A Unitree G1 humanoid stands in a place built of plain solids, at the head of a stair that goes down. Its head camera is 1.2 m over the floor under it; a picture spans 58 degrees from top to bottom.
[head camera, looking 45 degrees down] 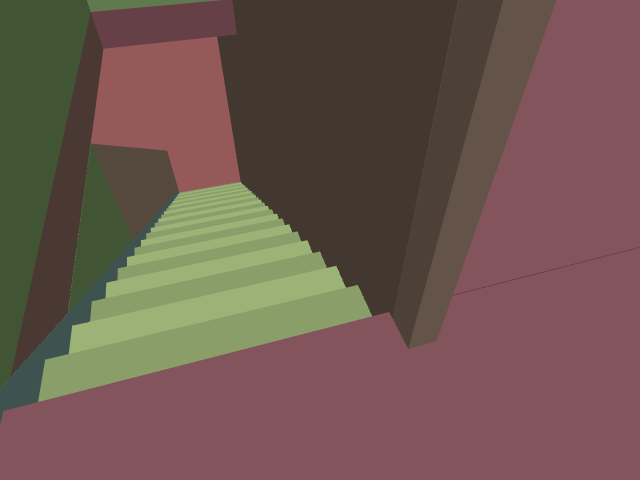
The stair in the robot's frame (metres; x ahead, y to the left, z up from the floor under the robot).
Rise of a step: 0.17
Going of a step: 0.27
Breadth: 1.18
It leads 17 degrees to the left of straight ahead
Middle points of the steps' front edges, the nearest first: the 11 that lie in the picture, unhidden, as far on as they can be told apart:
0.69 0.33 0.00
0.95 0.41 -0.17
1.20 0.48 -0.34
1.46 0.56 -0.52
1.72 0.64 -0.69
1.98 0.72 -0.86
2.23 0.79 -1.03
2.49 0.87 -1.20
2.75 0.95 -1.38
3.01 1.03 -1.55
3.26 1.10 -1.72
